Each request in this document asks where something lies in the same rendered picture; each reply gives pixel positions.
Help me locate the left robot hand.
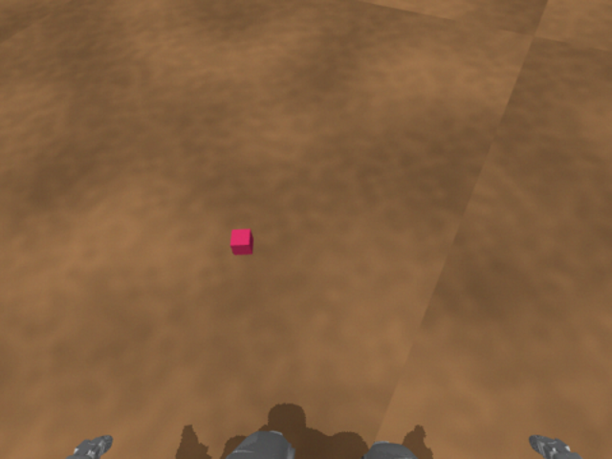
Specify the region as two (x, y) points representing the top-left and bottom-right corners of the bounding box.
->
(65, 435), (113, 459)

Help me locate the cube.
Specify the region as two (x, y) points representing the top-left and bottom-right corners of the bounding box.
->
(230, 229), (253, 255)

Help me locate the right robot hand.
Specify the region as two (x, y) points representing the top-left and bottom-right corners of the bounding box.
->
(529, 435), (583, 459)

